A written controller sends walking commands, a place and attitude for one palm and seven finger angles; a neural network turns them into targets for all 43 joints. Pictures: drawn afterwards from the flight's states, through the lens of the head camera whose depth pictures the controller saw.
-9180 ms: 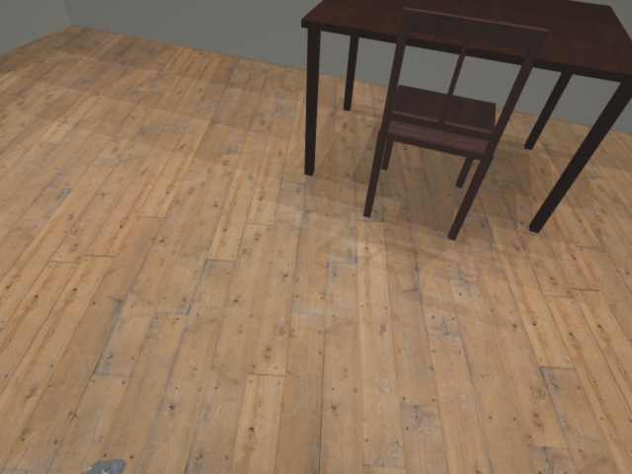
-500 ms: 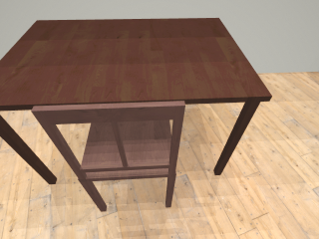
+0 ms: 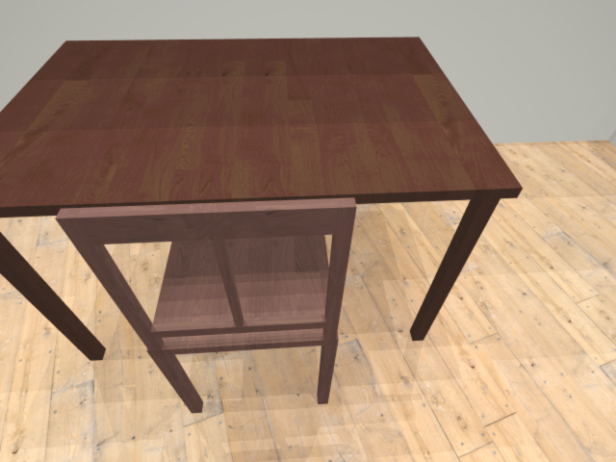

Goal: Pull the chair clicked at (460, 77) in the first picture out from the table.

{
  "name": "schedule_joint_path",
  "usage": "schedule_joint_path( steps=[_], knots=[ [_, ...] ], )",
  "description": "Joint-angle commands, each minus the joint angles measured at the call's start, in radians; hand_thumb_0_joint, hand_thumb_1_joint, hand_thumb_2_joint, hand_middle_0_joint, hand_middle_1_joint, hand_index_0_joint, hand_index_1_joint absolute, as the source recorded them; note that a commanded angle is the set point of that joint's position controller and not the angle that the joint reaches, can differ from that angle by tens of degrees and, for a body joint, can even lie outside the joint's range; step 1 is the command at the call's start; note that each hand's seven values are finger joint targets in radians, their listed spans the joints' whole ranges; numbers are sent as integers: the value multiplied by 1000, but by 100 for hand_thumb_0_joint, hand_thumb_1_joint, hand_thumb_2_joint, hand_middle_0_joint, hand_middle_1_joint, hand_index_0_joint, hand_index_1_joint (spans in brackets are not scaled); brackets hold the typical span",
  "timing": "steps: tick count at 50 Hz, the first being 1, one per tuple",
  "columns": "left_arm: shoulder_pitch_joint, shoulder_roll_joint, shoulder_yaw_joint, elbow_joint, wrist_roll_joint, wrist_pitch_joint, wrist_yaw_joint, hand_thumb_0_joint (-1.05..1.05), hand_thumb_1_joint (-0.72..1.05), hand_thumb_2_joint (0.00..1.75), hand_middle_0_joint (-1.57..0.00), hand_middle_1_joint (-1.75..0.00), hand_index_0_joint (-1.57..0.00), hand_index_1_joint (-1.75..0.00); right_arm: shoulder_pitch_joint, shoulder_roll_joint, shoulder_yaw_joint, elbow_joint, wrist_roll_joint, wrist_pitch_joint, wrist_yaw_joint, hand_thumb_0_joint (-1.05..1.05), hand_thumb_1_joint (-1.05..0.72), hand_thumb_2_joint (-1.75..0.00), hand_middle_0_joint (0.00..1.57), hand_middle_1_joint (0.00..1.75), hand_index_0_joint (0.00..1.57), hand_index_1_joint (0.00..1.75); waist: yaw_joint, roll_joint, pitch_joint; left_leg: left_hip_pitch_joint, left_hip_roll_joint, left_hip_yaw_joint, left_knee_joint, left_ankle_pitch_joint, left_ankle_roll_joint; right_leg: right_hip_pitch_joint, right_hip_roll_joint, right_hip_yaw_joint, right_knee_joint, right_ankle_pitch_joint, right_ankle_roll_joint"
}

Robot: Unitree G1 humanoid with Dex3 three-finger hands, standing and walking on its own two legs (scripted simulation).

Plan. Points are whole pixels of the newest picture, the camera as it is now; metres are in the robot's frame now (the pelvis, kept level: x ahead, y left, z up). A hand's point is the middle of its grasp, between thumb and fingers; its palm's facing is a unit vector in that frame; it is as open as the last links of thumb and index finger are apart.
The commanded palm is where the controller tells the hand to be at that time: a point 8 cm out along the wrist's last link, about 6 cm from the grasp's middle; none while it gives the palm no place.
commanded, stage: look again from close up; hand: left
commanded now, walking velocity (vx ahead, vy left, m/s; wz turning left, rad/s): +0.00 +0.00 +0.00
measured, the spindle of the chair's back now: (230, 285) +0.42 +0.17 -0.09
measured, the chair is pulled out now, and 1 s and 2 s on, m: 0.00 0.00 0.00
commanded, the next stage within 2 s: raise the hand toward the chair's back in 0.08 s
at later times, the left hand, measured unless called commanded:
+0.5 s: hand (209, 383) +0.21 +0.14 +0.00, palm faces +0.09 -0.99 +0.08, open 8.4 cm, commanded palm +0.12 +0.21 -0.07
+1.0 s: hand (199, 419) +0.19 +0.16 -0.08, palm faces +0.01 -1.00 +0.01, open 12.7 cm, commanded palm +0.15 +0.24 -0.05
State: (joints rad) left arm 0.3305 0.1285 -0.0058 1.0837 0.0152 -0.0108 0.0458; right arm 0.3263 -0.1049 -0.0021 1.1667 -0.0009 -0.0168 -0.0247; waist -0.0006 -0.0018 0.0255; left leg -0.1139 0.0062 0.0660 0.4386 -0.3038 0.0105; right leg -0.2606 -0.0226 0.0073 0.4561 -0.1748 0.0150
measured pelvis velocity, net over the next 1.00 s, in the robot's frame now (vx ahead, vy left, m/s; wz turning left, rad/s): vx -0.02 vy -0.02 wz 0.07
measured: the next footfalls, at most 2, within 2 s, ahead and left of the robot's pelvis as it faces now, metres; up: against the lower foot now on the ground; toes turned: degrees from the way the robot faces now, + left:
none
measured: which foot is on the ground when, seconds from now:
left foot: down 0.00-1.00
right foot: down 0.00-1.00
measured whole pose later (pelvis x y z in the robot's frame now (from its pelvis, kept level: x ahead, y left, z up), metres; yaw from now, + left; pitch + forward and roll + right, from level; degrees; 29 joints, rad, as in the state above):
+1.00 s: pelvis -0.02 -0.02 -0.10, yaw +4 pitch +18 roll +0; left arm 0.37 0.20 0.13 -0.03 -0.27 -0.25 -0.29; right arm 0.19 -0.16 0.02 0.54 0.05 -0.16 -0.04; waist -0.01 0.04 -0.12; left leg -0.93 0.01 -0.03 1.23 -0.61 -0.02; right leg -1.03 -0.05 -0.06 1.18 -0.46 -0.01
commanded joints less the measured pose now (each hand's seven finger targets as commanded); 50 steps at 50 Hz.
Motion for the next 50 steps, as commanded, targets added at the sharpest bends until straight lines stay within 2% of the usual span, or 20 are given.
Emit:
schedule_joint_path(
  steps=[1,8,9,10,11,12,13,16,17,20,21,23,26,29,32,35,39,43,46,50],
  knots=[
    [67,92,13,-25,-3,-14,9,0,90,90,-20,-30,-20,-30,90,-83,-14,-8,-1,-11,-4,0,-90,-90,20,30,20,30,-6,15,63,-73,95,-106,-111,131,25,15,-62,74,-74,67,-44],
    [74,91,14,-27,-1,-14,9,0,90,90,-20,-30,-20,-30,89,-80,-14,-6,-1,-12,-4,0,-90,-90,20,30,20,30,-3,16,64,-73,93,-105,-105,134,25,12,-65,78,-75,65,-45],
    [91,137,22,24,7,-25,39,0,90,90,-20,-30,-20,-30,-16,-136,-10,-100,-3,-25,-2,0,-90,-90,20,30,20,30,20,-17,74,-181,115,-53,59,267,-8,81,-120,48,12,405,-43],
    [-646,306,83,-1529,-197,-242,30,0,88,89,-20,-30,-20,-30,-45,-323,-28,-485,54,-185,-46,0,-90,-90,20,30,20,30,-71,178,-440,46,-4,-65,-58,269,1,189,-15,23,44,207,-41],
    [-462,369,167,-1436,-148,-207,96,0,85,88,-20,-29,-20,-29,-159,-229,2,-420,53,-266,-85,0,-90,-90,20,30,20,30,-30,219,-329,11,21,-15,-61,228,-10,136,23,-3,89,46,-45],
    [-222,181,63,-1177,-119,-151,126,0,83,87,-19,-29,-19,-29,-118,-255,-25,-384,28,-309,-78,0,-90,-90,20,30,20,30,-32,229,-283,-72,21,-33,-67,171,-23,72,20,-70,89,-62,-50],
    [59,-30,-57,-911,-136,-37,135,0,81,86,-19,-29,-19,-29,-101,-192,-19,-361,57,-320,-58,0,-90,-90,20,30,20,30,-34,90,-94,-175,22,-69,-62,98,-23,-18,8,-97,78,-79,-37],
    [-91,-33,-82,-1144,-175,-155,88,0,74,83,-18,-27,-18,-27,-136,-255,-27,-495,40,-366,-58,0,-90,-90,20,30,20,30,-78,-36,33,-294,-9,-103,55,-71,-5,-149,-2,-105,79,-188,-17],
    [-74,-30,-59,-1063,-163,-205,75,0,71,82,-18,-27,-18,-27,-117,-264,-42,-508,22,-372,-48,0,-90,-90,20,30,20,30,-80,-159,40,-365,-21,-108,118,-99,-5,-231,5,-109,108,-257,-16],
    [258,-74,10,-918,-217,-407,-56,0,64,79,-17,-26,-17,-26,-153,-254,-76,-604,1,-376,-2,0,-90,-90,20,30,20,30,27,-350,-42,-556,-25,-72,278,-109,-22,-325,-2,-100,230,-376,-23],
    [370,0,108,-887,-230,-477,-107,0,62,78,-17,-26,-17,-26,-166,-253,-89,-627,5,-363,23,0,-90,-90,20,30,20,30,70,-297,-84,-577,-34,-55,298,-78,-37,-283,0,-90,265,-332,-39],
    [352,59,173,-941,-248,-615,-209,0,57,76,-17,-25,-17,-25,-234,-276,-101,-706,-7,-334,62,0,-90,-90,20,30,20,30,73,-183,-148,-639,-55,-29,391,-45,-44,-278,-1,-83,371,-214,-51],
    [398,112,201,-955,-161,-572,-204,0,50,73,-16,-24,-16,-24,-269,-253,-99,-782,9,-258,72,0,-90,-90,20,30,20,30,112,28,-187,-709,-73,0,434,-27,-30,-291,-10,-66,453,-119,-66],
    [173,108,156,-1199,-163,-571,-155,0,43,70,-15,-23,-15,-23,-266,-236,-89,-849,15,-226,56,0,-90,-90,20,30,20,30,68,71,-230,-762,-61,-2,503,-104,-10,-391,-12,-14,476,-214,-63],
    [16,183,228,-1515,-191,-709,-87,0,36,67,-15,-22,-15,-22,-176,-218,-97,-812,-7,-239,30,0,-90,-90,20,30,20,30,22,146,-477,-677,-32,-49,597,56,2,-382,7,-1,568,-38,-58],
    [6,129,124,-1543,-211,-784,-130,0,29,64,-14,-20,-14,-20,-173,-225,-76,-751,-10,-264,21,0,-90,-90,20,30,20,30,-41,176,-482,-666,-16,-78,666,117,4,-480,12,-13,598,3,-55],
    [-19,87,22,-1382,-236,-723,-301,0,20,60,-13,-19,-13,-19,-165,-259,-66,-717,0,-304,0,0,-90,-90,20,30,20,30,-119,46,-411,-778,-3,-104,730,17,14,-534,6,-14,586,-77,-37],
    [139,193,170,-1151,-267,-431,-423,0,11,56,-12,-18,-12,-18,-200,-276,-67,-776,55,-257,-23,0,-90,-90,20,30,20,30,-32,-120,-429,-896,-30,-82,670,-90,13,-374,-19,34,500,-237,-20],
    [202,265,345,-1232,-326,-272,-368,0,4,53,-11,-16,-11,-16,-255,-247,-70,-838,62,-213,-33,0,-90,-90,20,30,20,30,62,-129,-534,-871,-49,-70,621,-41,5,-206,-35,54,478,-204,-15],
    [173,190,354,-1450,-352,-361,-177,0,-6,49,-10,-15,-10,-15,-197,-187,-66,-821,43,-219,-24,0,-90,-90,20,30,20,30,68,-60,-515,-803,-29,-86,581,69,-8,-228,-13,-10,528,-9,-28]
  ],
)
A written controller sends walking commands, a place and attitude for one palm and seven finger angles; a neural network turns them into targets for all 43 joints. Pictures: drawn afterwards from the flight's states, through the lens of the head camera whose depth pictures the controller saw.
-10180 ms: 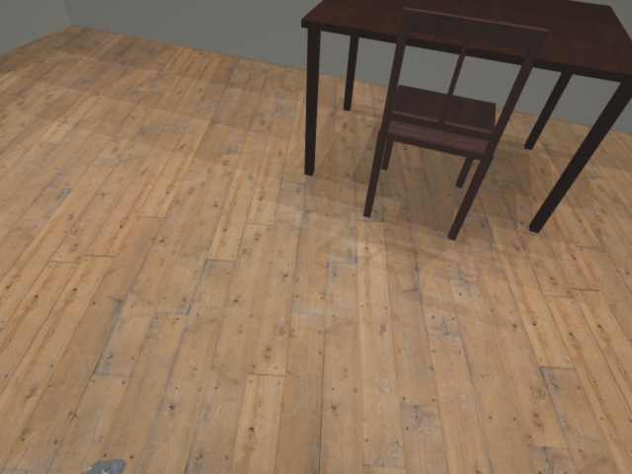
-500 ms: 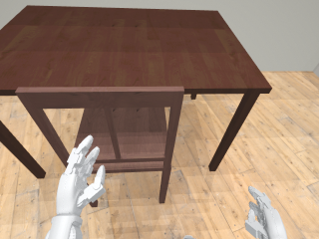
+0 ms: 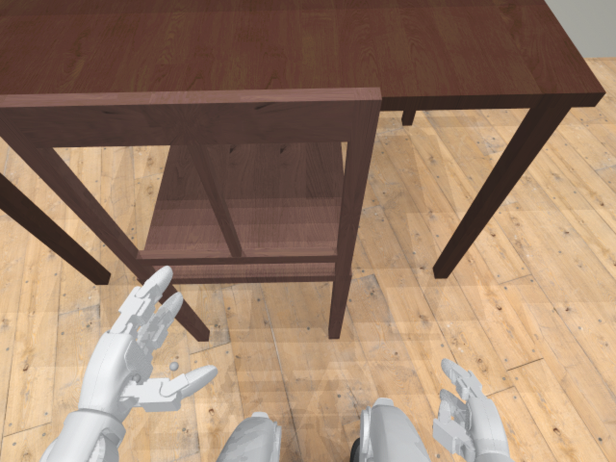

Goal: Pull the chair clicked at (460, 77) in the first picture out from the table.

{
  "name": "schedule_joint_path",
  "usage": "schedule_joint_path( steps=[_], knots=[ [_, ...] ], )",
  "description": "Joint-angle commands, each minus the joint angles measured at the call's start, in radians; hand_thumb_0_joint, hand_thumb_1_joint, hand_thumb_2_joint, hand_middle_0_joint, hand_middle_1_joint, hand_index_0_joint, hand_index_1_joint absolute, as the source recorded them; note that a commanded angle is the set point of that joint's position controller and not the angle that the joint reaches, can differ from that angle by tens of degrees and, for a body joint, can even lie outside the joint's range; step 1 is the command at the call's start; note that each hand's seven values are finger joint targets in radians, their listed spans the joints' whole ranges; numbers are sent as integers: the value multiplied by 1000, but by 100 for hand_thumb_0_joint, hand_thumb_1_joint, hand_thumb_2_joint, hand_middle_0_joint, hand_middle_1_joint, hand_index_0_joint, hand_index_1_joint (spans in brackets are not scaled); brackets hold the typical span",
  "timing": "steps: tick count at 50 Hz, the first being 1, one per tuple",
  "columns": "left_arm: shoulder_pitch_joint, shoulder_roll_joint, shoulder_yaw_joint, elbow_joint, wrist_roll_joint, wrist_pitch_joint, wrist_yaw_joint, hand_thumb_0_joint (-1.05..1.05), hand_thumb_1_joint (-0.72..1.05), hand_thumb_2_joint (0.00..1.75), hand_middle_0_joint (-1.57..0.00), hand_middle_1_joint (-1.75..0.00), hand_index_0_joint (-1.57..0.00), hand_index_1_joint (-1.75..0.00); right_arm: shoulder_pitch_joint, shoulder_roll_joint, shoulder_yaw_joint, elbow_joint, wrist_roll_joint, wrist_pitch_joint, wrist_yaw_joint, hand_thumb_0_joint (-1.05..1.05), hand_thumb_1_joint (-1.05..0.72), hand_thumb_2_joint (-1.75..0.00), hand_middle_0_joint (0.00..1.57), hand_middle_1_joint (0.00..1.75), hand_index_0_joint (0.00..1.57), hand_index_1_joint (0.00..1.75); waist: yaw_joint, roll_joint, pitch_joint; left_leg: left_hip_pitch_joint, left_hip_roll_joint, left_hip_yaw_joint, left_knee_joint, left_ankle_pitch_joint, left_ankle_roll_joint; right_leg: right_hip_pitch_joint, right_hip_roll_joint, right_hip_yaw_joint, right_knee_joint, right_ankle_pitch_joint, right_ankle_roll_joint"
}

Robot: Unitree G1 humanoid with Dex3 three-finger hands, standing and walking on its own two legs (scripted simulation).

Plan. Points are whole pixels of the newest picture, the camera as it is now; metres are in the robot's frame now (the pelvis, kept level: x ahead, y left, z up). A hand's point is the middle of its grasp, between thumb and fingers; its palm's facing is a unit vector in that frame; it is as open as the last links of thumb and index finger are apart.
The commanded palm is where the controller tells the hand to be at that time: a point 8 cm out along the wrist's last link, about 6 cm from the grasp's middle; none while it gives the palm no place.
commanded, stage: raise the hand toward the chair's back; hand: left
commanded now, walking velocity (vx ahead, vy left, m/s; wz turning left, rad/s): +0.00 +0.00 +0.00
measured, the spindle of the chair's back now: (220, 208) +0.46 +0.15 +0.01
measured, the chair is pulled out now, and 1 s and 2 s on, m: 0.00 0.00 0.00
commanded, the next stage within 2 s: aim the fingers beside a spindle in 1.28 s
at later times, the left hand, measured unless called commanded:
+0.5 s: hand (91, 344) +0.24 +0.23 +0.08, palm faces +0.15 -0.99 -0.08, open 16.5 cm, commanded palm +0.21 +0.27 +0.06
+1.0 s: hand (124, 335) +0.25 +0.22 +0.05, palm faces +0.00 -1.00 -0.04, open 16.9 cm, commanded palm +0.23 +0.28 +0.07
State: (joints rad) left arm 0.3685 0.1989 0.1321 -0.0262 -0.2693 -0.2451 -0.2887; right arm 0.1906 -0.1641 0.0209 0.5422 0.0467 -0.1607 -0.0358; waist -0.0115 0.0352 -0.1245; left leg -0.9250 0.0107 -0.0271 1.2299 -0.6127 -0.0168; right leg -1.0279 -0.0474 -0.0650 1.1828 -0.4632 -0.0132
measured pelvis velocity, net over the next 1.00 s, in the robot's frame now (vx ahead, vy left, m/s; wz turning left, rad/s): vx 0.02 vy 0.02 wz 0.00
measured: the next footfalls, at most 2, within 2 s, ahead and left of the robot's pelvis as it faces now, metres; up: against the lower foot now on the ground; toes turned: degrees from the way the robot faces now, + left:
none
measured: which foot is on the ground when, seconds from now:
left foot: down 0.00-1.00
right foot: down 0.00-1.00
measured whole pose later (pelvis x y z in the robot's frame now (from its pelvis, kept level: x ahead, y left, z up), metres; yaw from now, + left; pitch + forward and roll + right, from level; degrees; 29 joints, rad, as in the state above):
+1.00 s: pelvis +0.02 +0.02 +0.02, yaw +0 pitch +17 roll -2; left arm 0.32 0.26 0.21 0.05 -0.27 -0.32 -0.26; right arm 0.25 -0.25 0.00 0.53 0.03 -0.20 -0.05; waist -0.03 0.02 -0.14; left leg -0.83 0.00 -0.03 1.12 -0.59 0.01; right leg -0.91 -0.05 -0.07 1.05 -0.43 0.01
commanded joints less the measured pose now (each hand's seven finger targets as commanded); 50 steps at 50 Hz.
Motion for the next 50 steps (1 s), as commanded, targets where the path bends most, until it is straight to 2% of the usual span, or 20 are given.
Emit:
schedule_joint_path(
  steps=[1,5,6,8,12,16,18,20,23,26,29,31,32,36,38,40,42,45,47,50],
  knots=[
    [128,131,219,-336,-48,-172,192,0,-8,48,-10,-15,-10,-15,-56,-126,-92,-178,-12,-79,-12,0,-90,-90,20,30,20,30,73,-119,-346,-4,-27,4,-208,380,18,519,18,51,-186,277,-3],
    [42,69,54,-247,49,-324,188,0,-17,44,-9,-13,-9,-13,-29,-164,-88,-129,-36,-105,3,0,-90,-90,20,30,20,30,-23,-22,-202,3,-19,3,-191,282,27,281,21,17,-167,102,-4],
    [27,41,-1,-210,61,-332,159,0,-20,43,-9,-13,-9,-13,-33,-178,-86,-129,-33,-111,3,0,-90,-90,20,30,20,30,-48,-21,-152,-13,-19,1,-187,241,32,236,18,20,-180,45,-5],
    [23,46,-38,-147,50,-322,90,0,-24,41,-9,-12,-9,-12,-15,-207,-87,-135,-19,-126,-5,0,-90,-90,20,30,20,30,-59,-13,-129,-18,-24,-4,-197,145,32,202,15,30,-212,-68,-7],
    [14,182,89,-191,18,-248,32,0,-34,37,-8,-11,-8,-11,0,-229,-91,-168,-3,-128,-27,0,-90,-90,20,30,20,30,-10,6,-248,30,-30,-6,-244,169,37,309,14,36,-232,-47,-9],
    [24,238,221,-354,-16,-243,126,0,-43,33,-7,-9,-7,-9,2,-195,-89,-177,-16,-115,-25,0,-90,-90,20,30,20,30,51,94,-361,151,-26,-17,-279,388,15,399,28,-12,-185,159,-18],
    [52,164,183,-338,-23,-253,171,0,-48,31,-6,-8,-6,-8,4,-177,-85,-172,-24,-107,-13,0,-90,-90,20,30,20,30,40,93,-326,176,-21,-18,-275,470,1,382,32,-28,-176,227,-18],
    [39,116,141,-262,-9,-257,182,0,-50,30,-6,-8,-6,-8,1,-183,-83,-159,-29,-101,-2,0,-90,-90,20,30,20,30,11,50,-264,146,-16,-18,-263,443,1,341,33,-34,-178,214,-13],
    [27,69,35,-126,32,-218,124,0,-50,30,-6,-8,-6,-8,3,-211,-79,-159,-26,-89,6,0,-90,-90,20,30,20,30,-33,17,-162,103,-10,-23,-259,362,4,262,34,-39,-189,150,-9],
    [-46,100,9,-68,41,-161,48,0,-50,30,-6,-8,-6,-8,10,-236,-72,-181,-11,-83,-6,0,-90,-90,20,30,20,30,-49,-22,-116,73,-14,-30,-281,244,15,256,35,-27,-221,62,-11],
    [-122,201,122,-180,14,-154,26,0,-50,30,-6,-8,-6,-8,22,-235,-73,-197,-12,-88,-22,0,-90,-90,20,30,20,30,-15,2,-253,139,-19,-31,-289,313,16,334,31,-18,-224,122,-12],
    [-142,270,212,-281,-6,-185,55,0,-50,30,-6,-8,-6,-8,21,-222,-70,-191,-20,-93,-26,0,-90,-90,20,30,20,30,18,57,-325,188,-19,-31,-287,425,1,385,33,-19,-202,203,-17],
    [-132,262,226,-308,-14,-205,73,0,-50,30,-6,-8,-6,-8,27,-207,-67,-187,-25,-95,-24,0,-90,-90,20,30,20,30,27,76,-351,221,-19,-35,-292,483,-10,395,34,-23,-198,232,-18],
    [-99,200,203,-236,-18,-255,120,0,-50,30,-6,-8,-6,-8,25,-194,-67,-144,-32,-99,-10,0,-90,-90,20,30,20,30,9,72,-295,209,-12,-35,-273,535,-18,359,36,-33,-189,256,-17],
    [-99,146,144,-117,-6,-232,95,0,-50,30,-6,-8,-6,-8,23,-209,-67,-132,-28,-94,-5,0,-90,-90,20,30,20,30,-22,34,-217,153,-12,-25,-269,442,-7,317,34,-35,-202,211,-10],
    [-91,129,106,-34,-4,-186,46,0,-50,30,-6,-8,-6,-8,23,-226,-69,-141,-18,-88,-6,0,-90,-90,20,30,20,30,-31,10,-181,115,-17,-19,-282,353,3,316,32,-28,-228,156,-9],
    [-75,130,91,2,-11,-137,-1,0,-50,30,-6,-8,-6,-8,27,-237,-73,-155,-5,-86,-11,0,-90,-90,20,30,20,30,-29,-33,-192,103,-21,-14,-294,329,14,356,30,-18,-251,150,-6],
    [-111,207,161,-106,-28,-122,-12,0,-50,30,-6,-8,-6,-8,28,-239,-78,-177,-5,-91,-23,0,-90,-90,20,30,20,30,-4,-14,-281,138,-26,-8,-303,376,21,433,24,-3,-261,209,-4],
    [-129,259,224,-212,-37,-165,27,0,-50,30,-6,-8,-6,-8,29,-224,-78,-172,-15,-98,-22,0,-90,-90,20,30,20,30,16,29,-337,171,-23,-13,-301,446,12,461,26,-3,-241,267,-10],
    [-113,226,234,-240,-34,-251,102,0,-50,30,-6,-8,-6,-8,29,-196,-75,-148,-30,-105,-12,0,-90,-90,20,30,20,30,19,50,-300,180,-19,-14,-292,498,-1,430,30,-16,-216,292,-15]
  ],
)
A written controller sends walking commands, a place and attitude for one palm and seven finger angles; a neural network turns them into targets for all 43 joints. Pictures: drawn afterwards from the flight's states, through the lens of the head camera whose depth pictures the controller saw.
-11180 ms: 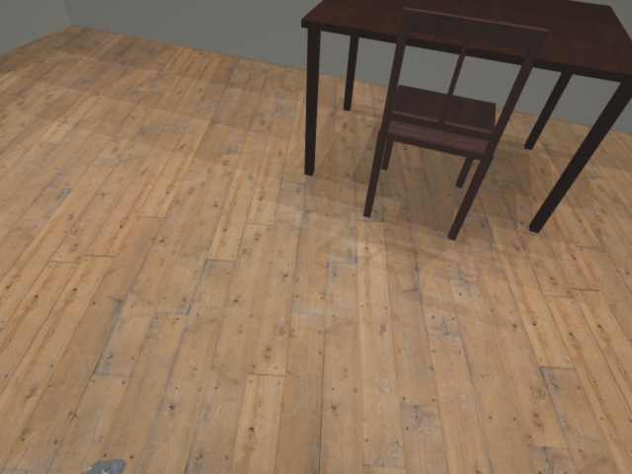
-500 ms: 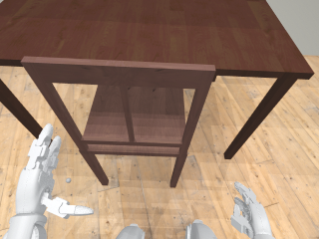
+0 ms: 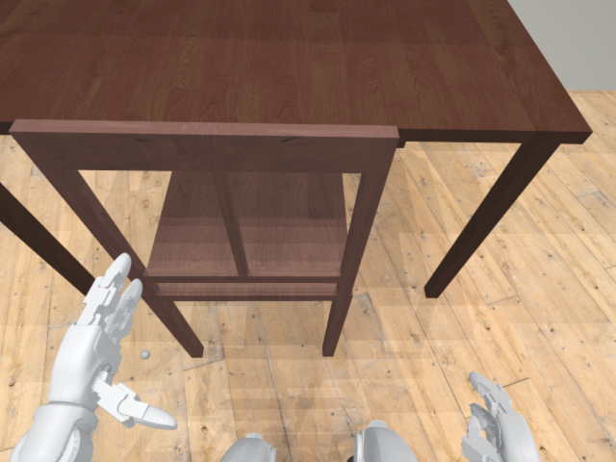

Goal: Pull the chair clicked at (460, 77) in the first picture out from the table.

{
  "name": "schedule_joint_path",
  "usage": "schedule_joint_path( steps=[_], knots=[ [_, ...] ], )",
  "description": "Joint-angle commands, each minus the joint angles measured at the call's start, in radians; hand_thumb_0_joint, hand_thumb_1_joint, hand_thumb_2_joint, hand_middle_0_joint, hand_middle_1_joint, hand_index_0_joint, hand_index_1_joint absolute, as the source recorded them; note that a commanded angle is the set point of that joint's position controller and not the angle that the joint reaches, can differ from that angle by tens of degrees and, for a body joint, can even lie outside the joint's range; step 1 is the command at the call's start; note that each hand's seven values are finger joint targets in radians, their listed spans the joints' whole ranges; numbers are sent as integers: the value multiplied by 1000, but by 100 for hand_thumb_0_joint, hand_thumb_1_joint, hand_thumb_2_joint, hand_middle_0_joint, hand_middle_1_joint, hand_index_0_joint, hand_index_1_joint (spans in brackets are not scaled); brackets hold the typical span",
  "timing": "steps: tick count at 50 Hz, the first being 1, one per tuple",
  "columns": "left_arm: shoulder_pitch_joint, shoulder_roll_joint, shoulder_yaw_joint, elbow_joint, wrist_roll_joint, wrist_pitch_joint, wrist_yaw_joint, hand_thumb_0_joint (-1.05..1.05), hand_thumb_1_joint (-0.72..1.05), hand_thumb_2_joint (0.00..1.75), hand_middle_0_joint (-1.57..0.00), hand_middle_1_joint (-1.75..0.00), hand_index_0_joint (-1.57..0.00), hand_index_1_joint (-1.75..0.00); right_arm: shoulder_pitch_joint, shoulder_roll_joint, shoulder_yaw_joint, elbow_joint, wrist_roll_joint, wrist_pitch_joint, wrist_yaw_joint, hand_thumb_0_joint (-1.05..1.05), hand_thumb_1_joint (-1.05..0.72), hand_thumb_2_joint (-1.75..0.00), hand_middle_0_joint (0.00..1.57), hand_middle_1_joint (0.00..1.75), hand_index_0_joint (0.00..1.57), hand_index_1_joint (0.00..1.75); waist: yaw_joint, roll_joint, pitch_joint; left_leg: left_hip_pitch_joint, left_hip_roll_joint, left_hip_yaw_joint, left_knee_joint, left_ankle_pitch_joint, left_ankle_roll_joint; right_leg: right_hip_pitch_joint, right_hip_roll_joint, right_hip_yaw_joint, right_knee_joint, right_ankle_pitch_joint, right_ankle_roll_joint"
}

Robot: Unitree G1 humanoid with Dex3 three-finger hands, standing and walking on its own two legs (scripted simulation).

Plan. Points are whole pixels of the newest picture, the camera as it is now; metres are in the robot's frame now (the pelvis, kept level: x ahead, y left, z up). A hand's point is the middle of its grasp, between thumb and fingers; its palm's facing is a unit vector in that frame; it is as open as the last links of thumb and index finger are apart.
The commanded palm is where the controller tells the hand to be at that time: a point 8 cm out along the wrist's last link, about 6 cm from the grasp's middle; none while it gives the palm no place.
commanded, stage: raise the hand toward the chair's back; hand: left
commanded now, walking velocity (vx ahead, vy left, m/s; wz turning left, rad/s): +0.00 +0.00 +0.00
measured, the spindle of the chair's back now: (233, 229) +0.44 +0.13 -0.01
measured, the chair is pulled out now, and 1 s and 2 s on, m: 0.00 0.00 0.00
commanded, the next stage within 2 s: aim the fingers beside a spindle in 0.28 s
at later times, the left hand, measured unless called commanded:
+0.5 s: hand (141, 346) +0.24 +0.20 +0.04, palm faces +0.08 -1.00 -0.06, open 17.0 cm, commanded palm +0.22 +0.24 +0.04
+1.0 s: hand (195, 339) +0.26 +0.15 +0.01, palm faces -0.01 -1.00 -0.02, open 16.9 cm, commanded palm +0.24 +0.21 +0.02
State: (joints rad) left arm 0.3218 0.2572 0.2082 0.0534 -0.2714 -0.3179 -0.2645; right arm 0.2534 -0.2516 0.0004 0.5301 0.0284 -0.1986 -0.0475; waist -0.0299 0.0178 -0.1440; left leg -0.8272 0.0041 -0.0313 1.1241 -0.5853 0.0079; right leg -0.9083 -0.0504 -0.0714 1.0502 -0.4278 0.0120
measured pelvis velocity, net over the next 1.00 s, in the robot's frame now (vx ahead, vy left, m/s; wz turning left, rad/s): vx -0.01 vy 0.00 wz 0.00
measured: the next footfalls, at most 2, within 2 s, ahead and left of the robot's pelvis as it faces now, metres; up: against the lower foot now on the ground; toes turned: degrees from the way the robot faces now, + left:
none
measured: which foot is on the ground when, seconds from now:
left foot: down 0.00-1.00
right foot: down 0.00-1.00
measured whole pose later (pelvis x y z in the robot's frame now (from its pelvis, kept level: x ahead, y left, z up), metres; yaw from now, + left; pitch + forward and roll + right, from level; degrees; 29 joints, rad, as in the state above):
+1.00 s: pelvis -0.01 +0.00 -0.02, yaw +0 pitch +19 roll -1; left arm 0.22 0.18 0.07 0.06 -0.19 -0.39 -0.12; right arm 0.22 -0.23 0.01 0.52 0.00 -0.16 -0.02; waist -0.03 0.02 -0.15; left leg -0.94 0.00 -0.02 1.22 -0.62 0.01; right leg -1.03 -0.06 -0.06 1.15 -0.46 0.01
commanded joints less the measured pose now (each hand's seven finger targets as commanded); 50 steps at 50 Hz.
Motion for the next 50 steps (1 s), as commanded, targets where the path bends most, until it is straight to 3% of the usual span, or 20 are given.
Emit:
schedule_joint_path(
  steps=[1,3,6,10,12,16,19,21,23,26,29,31,32,35,37,40,41,46,48,50],
  knots=[
    [-66,174,165,-298,-26,-197,96,0,-50,30,-6,-8,-6,-8,-37,-109,-55,-124,-16,-65,3,0,-90,-90,20,30,20,30,35,61,-269,60,-13,-8,-179,454,-22,307,33,-6,-81,250,-41],
    [-58,124,119,-216,-10,-211,102,0,-50,30,-6,-8,-6,-8,-42,-115,-55,-110,-16,-64,12,0,-90,-90,20,30,20,30,13,63,-214,30,-12,-2,-167,398,-19,249,29,-9,-77,202,-38],
    [-33,79,43,-98,8,-167,51,0,-50,30,-6,-8,-6,-8,-44,-135,-56,-118,-5,-52,16,0,-90,-90,20,30,20,30,-8,33,-161,-9,-14,6,-171,296,-8,219,27,2,-105,113,-35],
    [-68,134,58,-160,-12,-98,-17,0,-50,30,-6,-8,-6,-8,-38,-149,-58,-156,11,-46,0,0,-90,-90,20,30,20,30,3,10,-239,11,-21,9,-187,286,3,306,22,26,-140,122,-29],
    [-89,181,117,-233,-26,-110,-9,0,-50,30,-6,-8,-6,-8,-39,-141,-58,-157,7,-48,-9,0,-90,-90,20,30,20,30,15,5,-303,27,-20,9,-178,330,6,350,22,32,-131,175,-27],
    [-106,179,156,-271,-42,-183,53,0,-50,30,-6,-8,-6,-8,-46,-113,-51,-133,-6,-59,-9,0,-90,-90,20,30,20,30,20,14,-267,15,-19,3,-164,350,-1,332,27,28,-113,194,-30],
    [-87,112,103,-175,-22,-200,61,0,-50,30,-6,-8,-6,-8,-51,-116,-49,-114,-8,-62,0,0,-90,-90,20,30,20,30,3,22,-208,-4,-18,5,-153,314,-3,256,26,16,-99,149,-29],
    [-90,70,36,-108,-6,-173,36,0,-50,30,-6,-8,-6,-8,-50,-127,-48,-115,-5,-58,5,0,-90,-90,20,30,20,30,-15,21,-173,-22,-18,5,-150,280,0,220,25,16,-103,110,-30],
    [-105,47,-20,-92,0,-141,4,0,-50,30,-6,-8,-6,-8,-42,-140,-50,-128,2,-57,5,0,-90,-90,20,30,20,30,-22,9,-182,-24,-18,3,-150,259,2,217,21,18,-108,95,-29],
    [-155,79,-15,-150,0,-111,-10,0,-50,30,-6,-8,-6,-8,-38,-146,-52,-144,4,-56,-3,0,-90,-90,20,30,20,30,-18,3,-241,-12,-19,1,-145,286,7,255,18,27,-104,133,-29],
    [-164,137,61,-235,2,-135,36,0,-50,30,-6,-8,-6,-8,-41,-132,-53,-152,-5,-55,-3,0,-90,-90,20,30,20,30,13,17,-309,5,-19,3,-144,334,2,295,18,28,-85,177,-30],
    [-168,172,113,-253,8,-166,88,0,-50,30,-6,-8,-6,-8,-45,-123,-52,-141,-14,-52,-2,0,-90,-90,20,30,20,30,25,23,-304,-6,-16,0,-142,350,-3,290,22,21,-67,184,-35],
    [-177,119,71,-258,13,-181,106,0,-50,30,-6,-8,-6,-8,-52,-115,-47,-143,-17,-52,3,0,-90,-90,20,30,20,30,20,42,-296,-4,-19,1,-139,356,-4,274,21,20,-56,193,-35],
    [-153,79,39,-186,28,-193,133,0,-50,30,-6,-8,-6,-8,-53,-118,-48,-129,-21,-43,17,0,-90,-90,20,30,20,30,9,39,-257,-29,-17,4,-128,325,-7,218,22,11,-47,154,-34],
    [-122,35,-17,-125,45,-173,120,0,-50,30,-6,-8,-6,-8,-51,-126,-50,-135,-19,-32,23,0,-90,-90,20,30,20,30,0,13,-253,-44,-16,7,-124,314,-4,208,22,10,-44,149,-34],
    [-167,-4,-104,-119,57,-132,85,0,-50,30,-6,-8,-6,-8,-48,-138,-52,-149,-10,-23,26,0,-90,-90,20,30,20,30,-16,37,-242,-36,-14,0,-128,279,-6,172,21,6,-49,112,-36],
    [-176,-7,-113,-120,54,-121,81,0,-50,30,-6,-8,-6,-8,-47,-140,-51,-154,-9,-20,24,0,-90,-90,20,30,20,30,-24,7,-241,-46,-13,-5,-126,277,-2,178,22,8,-52,110,-35],
    [-223,87,-15,-240,62,-152,144,0,-50,30,-6,-8,-6,-8,-45,-132,-55,-159,-20,-13,13,0,-90,-90,20,30,20,30,9,6,-340,-27,-13,-5,-107,353,-4,224,21,14,-15,190,-38],
    [-217,65,-18,-276,69,-186,183,0,-50,30,-6,-8,-6,-8,-49,-114,-52,-155,-26,-12,21,0,-90,-90,20,30,20,30,21,39,-356,-8,-13,-5,-109,387,-12,221,21,10,1,210,-42],
    [-200,23,-51,-250,77,-200,208,0,-50,30,-6,-8,-6,-8,-50,-108,-51,-150,-31,-6,29,0,-90,-90,20,30,20,30,12,28,-336,-18,-13,0,-96,392,-12,201,22,7,9,219,-39]
  ],
)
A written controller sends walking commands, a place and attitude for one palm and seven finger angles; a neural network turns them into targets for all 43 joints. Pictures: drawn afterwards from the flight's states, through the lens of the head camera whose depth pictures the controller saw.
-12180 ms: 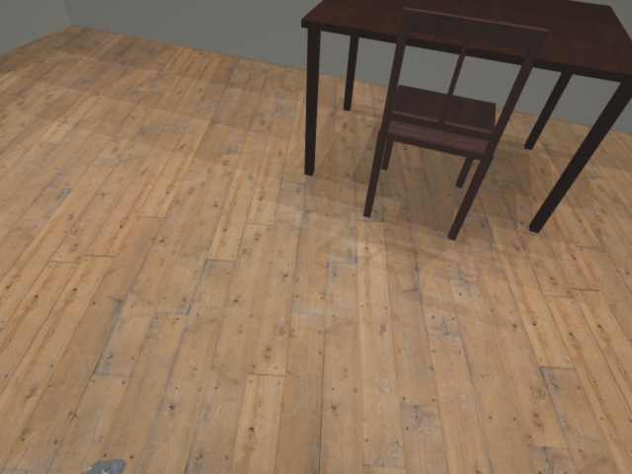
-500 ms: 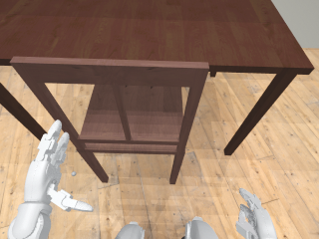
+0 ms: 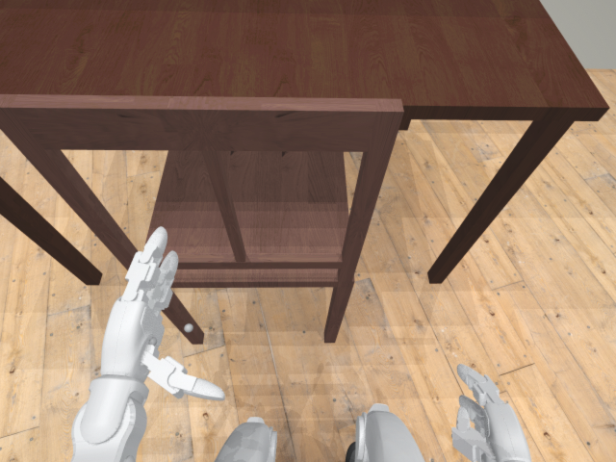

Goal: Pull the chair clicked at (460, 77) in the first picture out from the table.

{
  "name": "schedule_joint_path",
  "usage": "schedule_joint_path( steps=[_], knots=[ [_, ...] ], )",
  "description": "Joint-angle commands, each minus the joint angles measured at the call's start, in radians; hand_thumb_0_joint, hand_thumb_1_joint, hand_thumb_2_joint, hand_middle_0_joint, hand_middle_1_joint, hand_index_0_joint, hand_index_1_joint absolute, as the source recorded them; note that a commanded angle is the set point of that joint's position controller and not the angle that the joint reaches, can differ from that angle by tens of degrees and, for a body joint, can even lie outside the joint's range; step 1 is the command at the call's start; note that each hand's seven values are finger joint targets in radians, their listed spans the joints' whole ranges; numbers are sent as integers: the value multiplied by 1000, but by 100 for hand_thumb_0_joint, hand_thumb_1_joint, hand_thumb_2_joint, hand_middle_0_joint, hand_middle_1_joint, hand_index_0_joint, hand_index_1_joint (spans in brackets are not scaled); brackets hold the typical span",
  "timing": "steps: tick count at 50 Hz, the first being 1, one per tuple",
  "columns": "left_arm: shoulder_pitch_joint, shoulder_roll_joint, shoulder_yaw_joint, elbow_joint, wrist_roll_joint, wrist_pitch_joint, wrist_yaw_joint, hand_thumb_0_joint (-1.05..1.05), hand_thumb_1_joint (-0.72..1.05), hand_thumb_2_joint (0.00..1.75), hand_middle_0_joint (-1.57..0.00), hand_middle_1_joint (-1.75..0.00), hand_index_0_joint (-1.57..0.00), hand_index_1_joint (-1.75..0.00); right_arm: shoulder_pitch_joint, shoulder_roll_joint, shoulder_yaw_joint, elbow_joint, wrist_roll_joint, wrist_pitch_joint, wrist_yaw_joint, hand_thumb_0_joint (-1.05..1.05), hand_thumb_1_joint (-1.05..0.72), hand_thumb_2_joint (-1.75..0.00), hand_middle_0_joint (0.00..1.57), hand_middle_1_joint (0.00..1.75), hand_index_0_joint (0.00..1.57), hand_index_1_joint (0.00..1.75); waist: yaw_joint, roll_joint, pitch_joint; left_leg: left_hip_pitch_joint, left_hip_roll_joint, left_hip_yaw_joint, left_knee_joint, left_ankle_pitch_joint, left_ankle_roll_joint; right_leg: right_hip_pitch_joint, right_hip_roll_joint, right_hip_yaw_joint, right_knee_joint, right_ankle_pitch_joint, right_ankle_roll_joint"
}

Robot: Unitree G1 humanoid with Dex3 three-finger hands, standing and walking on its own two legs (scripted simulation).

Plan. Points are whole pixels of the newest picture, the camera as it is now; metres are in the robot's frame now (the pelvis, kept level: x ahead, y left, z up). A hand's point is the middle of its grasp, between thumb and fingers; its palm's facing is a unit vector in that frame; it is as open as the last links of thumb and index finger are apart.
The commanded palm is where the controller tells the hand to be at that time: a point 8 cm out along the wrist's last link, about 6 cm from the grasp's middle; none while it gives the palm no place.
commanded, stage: aim the fingers beside a spindle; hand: left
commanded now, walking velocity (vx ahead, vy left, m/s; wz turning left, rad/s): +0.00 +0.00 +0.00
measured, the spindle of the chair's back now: (228, 213) +0.45 +0.14 +0.01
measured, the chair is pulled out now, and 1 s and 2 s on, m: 0.00 0.00 0.00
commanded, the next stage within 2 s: none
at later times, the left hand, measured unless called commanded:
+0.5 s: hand (216, 316) +0.29 +0.13 +0.02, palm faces +0.03 -1.00 -0.04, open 17.0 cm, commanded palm +0.27 +0.17 +0.02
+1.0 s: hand (240, 313) +0.30 +0.10 +0.00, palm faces +0.01 -1.00 -0.03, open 16.9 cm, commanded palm +0.28 +0.16 +0.01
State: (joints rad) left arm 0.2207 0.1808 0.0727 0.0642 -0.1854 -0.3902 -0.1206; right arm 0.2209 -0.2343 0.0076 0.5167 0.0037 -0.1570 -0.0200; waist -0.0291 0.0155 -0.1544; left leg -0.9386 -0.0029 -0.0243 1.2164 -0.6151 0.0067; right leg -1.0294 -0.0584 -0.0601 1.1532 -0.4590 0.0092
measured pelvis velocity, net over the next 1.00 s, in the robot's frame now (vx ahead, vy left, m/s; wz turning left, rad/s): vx -0.01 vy -0.02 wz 0.00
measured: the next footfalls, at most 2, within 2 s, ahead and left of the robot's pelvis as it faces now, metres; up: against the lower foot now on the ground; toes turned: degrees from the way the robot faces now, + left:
none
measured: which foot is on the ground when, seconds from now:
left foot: down 0.00-1.00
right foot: down 0.00-1.00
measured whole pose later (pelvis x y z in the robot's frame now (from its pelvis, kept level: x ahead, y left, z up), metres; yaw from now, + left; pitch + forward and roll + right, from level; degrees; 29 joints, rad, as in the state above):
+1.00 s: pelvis -0.01 -0.02 -0.02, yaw +0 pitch +22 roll +0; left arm 0.04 0.12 0.00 0.22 -0.10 -0.43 0.02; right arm 0.20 -0.23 0.00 0.52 -0.01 -0.06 0.00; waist -0.04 0.01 -0.16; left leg -1.05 0.00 -0.02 1.30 -0.63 -0.01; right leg -1.17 -0.06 -0.05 1.26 -0.48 -0.01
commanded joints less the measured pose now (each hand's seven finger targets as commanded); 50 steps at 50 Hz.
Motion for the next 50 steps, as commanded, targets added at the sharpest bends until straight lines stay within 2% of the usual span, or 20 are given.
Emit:
schedule_joint_path(
  steps=[1,2,6,8,11,12,14,16,18,20,22,25,31,35,38,40,42,46,47,50],
  knots=[
    [-74,107,94,-244,-1,-131,71,0,-50,30,-6,-8,-6,-8,-19,-128,-61,-134,-7,-44,5,0,-90,-90,20,30,20,30,16,21,-333,81,-4,-9,-184,428,-11,326,30,-4,-89,256,-40],
    [-51,63,45,-203,10,-122,67,0,-50,30,-6,-8,-6,-8,-21,-126,-58,-136,-6,-39,11,0,-90,-90,20,30,20,30,7,23,-308,76,-4,-5,-184,406,-11,301,31,-7,-90,235,-37],
    [-108,7,-52,-95,39,-69,34,0,-50,30,-6,-8,-6,-8,-20,-145,-57,-139,2,-19,14,0,-90,-90,20,30,20,30,-33,-22,-223,15,-6,-12,-175,293,-3,239,30,-5,-107,140,-36],
    [-155,15,-57,-112,39,-54,22,0,-50,30,-6,-8,-6,-8,-19,-149,-61,-147,5,-13,9,0,-90,-90,20,30,20,30,-30,-10,-254,20,-8,-12,-171,277,-2,239,27,-1,-105,130,-35],
    [-189,56,-20,-216,37,-68,45,0,-50,30,-6,-8,-6,-8,-20,-141,-64,-163,0,-11,2,0,-90,-90,20,30,20,30,-6,5,-354,58,-9,-12,-160,359,-1,287,25,5,-79,207,-38],
    [-177,77,15,-254,34,-81,60,0,-50,30,-6,-8,-6,-8,-20,-135,-65,-164,-2,-9,2,0,-90,-90,20,30,20,30,14,22,-395,75,-10,-10,-161,399,-5,314,24,8,-71,243,-42],
    [-176,88,39,-287,31,-110,97,0,-50,30,-6,-8,-6,-8,-21,-122,-61,-161,-7,-6,5,0,-90,-90,20,30,20,30,16,23,-402,77,-10,-4,-155,416,-6,326,25,10,-67,267,-40],
    [-187,87,39,-266,43,-127,128,0,-50,30,-6,-8,-6,-8,-19,-118,-58,-148,-13,-2,8,0,-90,-90,20,30,20,30,5,2,-382,46,-10,-7,-146,401,-5,322,28,12,-62,264,-40],
    [-173,38,-1,-193,56,-130,137,0,-50,30,-6,-8,-6,-8,-26,-117,-57,-139,-13,4,16,0,-90,-90,20,30,20,30,-11,-17,-331,17,-10,-3,-137,356,-3,285,28,11,-65,229,-35],
    [-149,2,-44,-120,71,-110,124,0,-50,30,-6,-8,-6,-8,-28,-124,-55,-140,-11,11,24,0,-90,-90,20,30,20,30,-15,-15,-299,-12,-13,-2,-139,306,-4,265,27,13,-72,182,-37],
    [-166,-46,-109,-51,79,-81,97,0,-50,30,-6,-8,-6,-8,-24,-131,-56,-140,-5,18,27,0,-90,-90,20,30,20,30,-39,-39,-264,-30,-13,0,-131,270,2,238,27,15,-86,155,-35],
    [-242,-35,-119,-55,76,-62,72,0,-50,30,-6,-8,-6,-8,-23,-139,-59,-150,2,25,18,0,-90,-90,20,30,20,30,-40,-49,-280,-40,-17,-1,-126,239,6,239,22,24,-93,125,-35],
    [-365,88,18,-208,75,-145,159,0,-50,30,-6,-8,-6,-8,-33,-123,-58,-142,-16,19,8,0,-90,-90,20,30,20,30,5,24,-420,-10,-20,4,-109,319,4,296,19,40,-47,198,-40],
    [-326,-4,-52,-92,94,-148,193,0,-50,30,-6,-8,-6,-8,-36,-114,-53,-121,-21,25,27,0,-90,-90,20,30,20,30,-16,2,-379,-37,-22,10,-101,293,4,273,20,38,-52,185,-35],
    [-291,-35,-86,54,106,-101,160,0,-50,30,-6,-8,-6,-8,-22,-129,-56,-118,-12,40,34,0,-90,-90,20,30,20,30,-36,-72,-324,-99,-22,12,-99,234,6,266,19,43,-72,143,-32],
    [-318,-68,-130,78,107,-74,130,0,-50,30,-6,-8,-6,-8,-17,-134,-59,-124,-6,48,33,0,-90,-90,20,30,20,30,-43,-71,-313,-101,-23,13,-99,215,7,251,17,44,-79,127,-33],
    [-328,-29,-88,86,94,-65,115,0,-50,30,-6,-8,-6,-8,-17,-140,-60,-133,0,54,29,0,-90,-90,20,30,20,30,-33,-88,-318,-114,-26,19,-98,206,9,266,15,54,-86,118,-33],
    [-396,102,48,-127,66,-139,151,0,-50,30,-6,-8,-6,-8,-33,-126,-64,-150,-9,47,15,0,-90,-90,20,30,20,30,17,-24,-458,-78,-29,28,-92,280,9,364,11,77,-60,212,-36],
    [-397,109,62,-183,64,-164,165,0,-50,30,-6,-8,-6,-8,-30,-117,-63,-149,-13,46,14,0,-90,-90,20,30,20,30,25,-12,-498,-49,-28,28,-99,318,7,391,12,76,-51,255,-38],
    [-365,58,18,-178,70,-194,190,0,-50,30,-6,-8,-6,-8,-29,-107,-57,-129,-17,38,22,0,-90,-90,20,30,20,30,3,8,-451,-23,-23,23,-103,342,5,354,17,59,-47,275,-36]
  ],
)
